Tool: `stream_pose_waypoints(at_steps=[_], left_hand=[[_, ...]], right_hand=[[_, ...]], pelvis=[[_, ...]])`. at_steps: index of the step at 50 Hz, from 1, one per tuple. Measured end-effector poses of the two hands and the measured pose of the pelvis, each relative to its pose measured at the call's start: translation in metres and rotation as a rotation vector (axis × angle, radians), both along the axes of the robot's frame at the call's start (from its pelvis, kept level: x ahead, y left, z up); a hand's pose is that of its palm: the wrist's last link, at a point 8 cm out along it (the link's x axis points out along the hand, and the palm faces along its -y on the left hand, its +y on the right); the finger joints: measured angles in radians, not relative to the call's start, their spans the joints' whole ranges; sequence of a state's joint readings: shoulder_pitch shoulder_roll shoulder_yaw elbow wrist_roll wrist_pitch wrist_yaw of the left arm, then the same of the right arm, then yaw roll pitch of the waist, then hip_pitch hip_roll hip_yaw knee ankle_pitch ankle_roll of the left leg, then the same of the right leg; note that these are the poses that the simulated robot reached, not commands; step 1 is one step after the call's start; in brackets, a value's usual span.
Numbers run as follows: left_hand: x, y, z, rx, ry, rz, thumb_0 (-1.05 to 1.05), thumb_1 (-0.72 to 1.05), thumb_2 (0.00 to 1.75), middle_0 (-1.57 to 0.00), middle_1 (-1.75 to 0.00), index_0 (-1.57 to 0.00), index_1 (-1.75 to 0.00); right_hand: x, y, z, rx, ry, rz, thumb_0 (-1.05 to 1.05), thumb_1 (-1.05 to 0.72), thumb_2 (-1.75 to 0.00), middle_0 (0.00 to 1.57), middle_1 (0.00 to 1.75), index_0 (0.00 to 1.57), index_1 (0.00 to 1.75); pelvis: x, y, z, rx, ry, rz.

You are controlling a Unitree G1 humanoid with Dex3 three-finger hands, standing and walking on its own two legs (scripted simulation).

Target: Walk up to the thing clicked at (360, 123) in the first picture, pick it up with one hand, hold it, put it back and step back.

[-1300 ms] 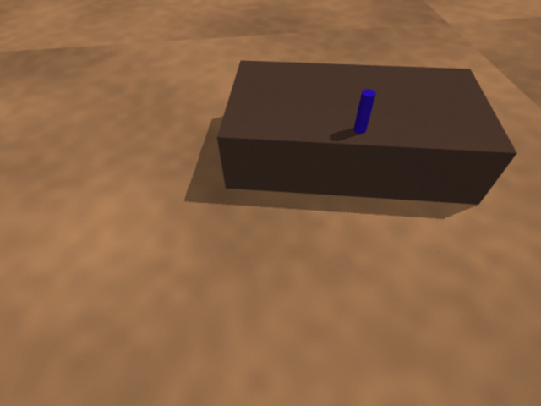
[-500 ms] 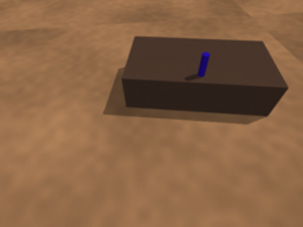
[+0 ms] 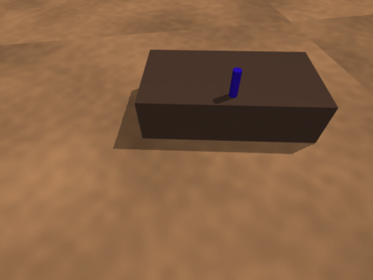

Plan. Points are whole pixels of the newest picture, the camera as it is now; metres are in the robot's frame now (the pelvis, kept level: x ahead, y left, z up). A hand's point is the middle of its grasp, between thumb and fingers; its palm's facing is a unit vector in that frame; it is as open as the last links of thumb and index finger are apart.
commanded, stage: walk up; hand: right
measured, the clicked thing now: (235, 83) +1.23 -0.32 -0.36
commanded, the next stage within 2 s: none
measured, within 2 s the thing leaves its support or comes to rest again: neither
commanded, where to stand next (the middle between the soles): +0.84 -0.08 m, yaw -5 degrees
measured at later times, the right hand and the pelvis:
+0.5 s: hand (324, 235) +0.25 -0.35 -0.15, palm faces -0.04 +0.94 -0.33, open 7.4 cm; pelvis +0.18 -0.08 +0.00, yaw -3 degrees
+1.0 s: hand (300, 181) +0.43 -0.36 -0.17, palm faces +0.08 +0.94 -0.34, open 7.4 cm; pelvis +0.41 -0.08 -0.03, yaw -5 degrees
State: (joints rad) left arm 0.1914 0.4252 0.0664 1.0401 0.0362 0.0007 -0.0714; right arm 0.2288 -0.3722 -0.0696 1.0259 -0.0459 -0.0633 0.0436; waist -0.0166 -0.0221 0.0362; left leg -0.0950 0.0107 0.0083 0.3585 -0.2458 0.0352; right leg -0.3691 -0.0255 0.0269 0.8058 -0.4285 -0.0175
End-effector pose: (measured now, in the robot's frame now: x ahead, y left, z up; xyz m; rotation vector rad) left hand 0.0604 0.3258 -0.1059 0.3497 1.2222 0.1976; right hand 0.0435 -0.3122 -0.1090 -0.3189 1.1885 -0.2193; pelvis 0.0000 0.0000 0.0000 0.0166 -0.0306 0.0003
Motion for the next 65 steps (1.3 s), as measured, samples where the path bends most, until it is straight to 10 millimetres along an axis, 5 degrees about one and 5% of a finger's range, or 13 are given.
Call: stream_pose_waypoints(at_steps=[5,10,18,25,35,43,51,55,65], left_hand=[[0.041,-0.019,0.01,0.028,-0.036,-0.042,0.01,0.9,0.9,-0.2,-0.3,-0.2,-0.3],[0.068,-0.046,0.004,0.081,-0.089,-0.031,0.01,0.9,0.9,-0.2,-0.3,-0.2,-0.3],[0.079,-0.087,0.01,0.021,-0.035,0.025,0.01,0.9,0.9,-0.2,-0.3,-0.2,-0.3],[0.126,-0.089,0.001,-0.012,-0.003,0.022,0.01,0.9,0.9,-0.21,-0.3,-0.2,-0.3],[0.251,-0.057,-0.027,-0.017,0.023,-0.03,0.01,0.9,0.9,-0.2,-0.3,-0.2,-0.3],[0.385,-0.064,-0.002,-0.012,-0.113,-0.124,0.01,0.9,0.9,-0.2,-0.3,-0.2,-0.3],[0.486,-0.098,0.005,0.039,-0.188,-0.186,0.01,0.9,0.9,-0.2,-0.3,-0.2,-0.3],[0.503,-0.112,0.007,0.05,-0.217,-0.146,0.01,0.9,0.9,-0.2,-0.3,-0.2,-0.3],[0.506,-0.107,0.016,0.035,-0.074,-0.066,0.01,0.9,0.9,-0.21,-0.3,-0.2,-0.3]], right_hand=[[-0.002,-0.048,-0.007,-0.024,0.059,-0.044,0.01,-0.9,-0.9,0.2,0.3,0.21,0.3],[0.037,-0.092,-0.035,-0.038,0.063,-0.044,0.01,-0.9,-0.9,0.2,0.3,0.2,0.3],[0.134,-0.088,-0.014,0.038,-0.046,0.021,0.01,-0.9,-0.9,0.2,0.3,0.2,0.3],[0.199,-0.083,0.0,0.03,-0.028,0.058,0.01,-0.9,-0.9,0.2,0.3,0.2,0.3],[0.316,-0.056,0.005,-0.032,-0.124,0.052,0.01,-0.9,-0.9,0.2,0.3,0.2,0.3],[0.34,-0.057,0.01,-0.015,-0.086,-0.023,0.01,-0.9,-0.9,0.2,0.3,0.21,0.3],[0.381,-0.097,-0.033,0.019,-0.028,-0.066,0.01,-0.9,-0.9,0.2,0.3,0.21,0.3],[0.421,-0.106,-0.044,0.035,0.007,-0.04,0.01,-0.9,-0.9,0.2,0.3,0.2,0.3],[0.52,-0.106,-0.011,0.037,-0.025,0.027,0.01,-0.9,-0.9,0.2,0.3,0.2,0.3]], pelvis=[[0.028,-0.028,-0.006,0.014,-0.016,-0.032],[0.062,-0.061,-0.029,-0.025,-0.041,-0.032],[0.117,-0.078,-0.006,-0.021,-0.039,-0.048],[0.178,-0.077,-0.004,-0.04,-0.013,-0.047],[0.28,-0.048,-0.021,-0.023,-0.004,-0.054],[0.351,-0.055,-0.008,-0.003,-0.019,-0.071],[0.424,-0.087,-0.031,0.004,-0.032,-0.086],[0.453,-0.099,-0.033,-0.008,-0.041,-0.075],[0.521,-0.096,-0.008,-0.02,-0.016,-0.077]])
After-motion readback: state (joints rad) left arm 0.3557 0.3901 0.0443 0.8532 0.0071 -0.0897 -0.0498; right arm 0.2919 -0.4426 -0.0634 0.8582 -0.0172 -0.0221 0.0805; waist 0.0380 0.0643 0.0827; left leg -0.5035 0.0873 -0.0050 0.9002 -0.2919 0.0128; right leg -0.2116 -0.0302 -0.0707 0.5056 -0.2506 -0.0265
